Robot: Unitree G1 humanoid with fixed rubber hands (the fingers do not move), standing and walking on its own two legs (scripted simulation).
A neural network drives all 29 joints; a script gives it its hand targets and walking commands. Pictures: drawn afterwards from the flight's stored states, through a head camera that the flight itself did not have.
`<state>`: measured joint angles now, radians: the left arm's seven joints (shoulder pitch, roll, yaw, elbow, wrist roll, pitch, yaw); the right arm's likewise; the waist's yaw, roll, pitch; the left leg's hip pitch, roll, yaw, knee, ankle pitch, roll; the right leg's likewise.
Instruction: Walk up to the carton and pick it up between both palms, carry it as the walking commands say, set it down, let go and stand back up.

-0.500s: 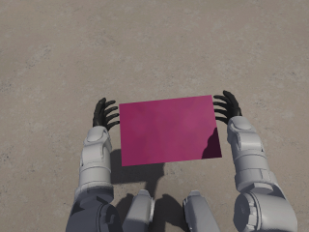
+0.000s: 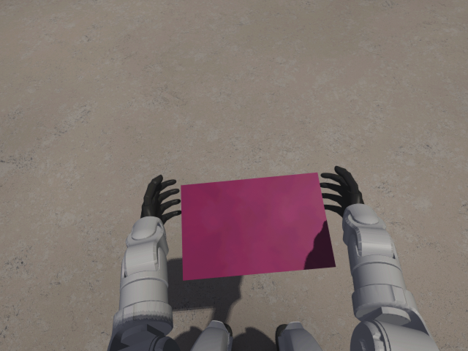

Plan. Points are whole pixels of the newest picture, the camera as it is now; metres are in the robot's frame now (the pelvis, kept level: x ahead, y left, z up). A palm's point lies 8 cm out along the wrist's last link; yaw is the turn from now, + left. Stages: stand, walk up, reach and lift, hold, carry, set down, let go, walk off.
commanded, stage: reach and lift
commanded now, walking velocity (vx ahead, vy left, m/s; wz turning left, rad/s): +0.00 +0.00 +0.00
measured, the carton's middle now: (253, 229) +0.36 +0.01 -0.13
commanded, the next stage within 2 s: none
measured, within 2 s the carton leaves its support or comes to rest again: neither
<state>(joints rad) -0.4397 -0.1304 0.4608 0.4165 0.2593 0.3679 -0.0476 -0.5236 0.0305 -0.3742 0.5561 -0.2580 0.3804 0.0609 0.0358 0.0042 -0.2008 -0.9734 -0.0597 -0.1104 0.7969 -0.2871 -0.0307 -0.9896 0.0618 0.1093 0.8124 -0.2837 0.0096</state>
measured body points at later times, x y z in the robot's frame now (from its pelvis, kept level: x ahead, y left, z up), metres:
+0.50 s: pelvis +0.02 +0.00 +0.04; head +0.07 -0.01 +0.49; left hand +0.34 +0.20 +0.03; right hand +0.37 -0.16 +0.02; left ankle +0.04 +0.13 -0.69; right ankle +0.04 -0.12 -0.69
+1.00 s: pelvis +0.03 +0.00 +0.06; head +0.00 -0.01 +0.51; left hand +0.32 +0.20 +0.10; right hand +0.35 -0.16 +0.09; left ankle +0.04 +0.13 -0.69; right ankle +0.04 -0.12 -0.69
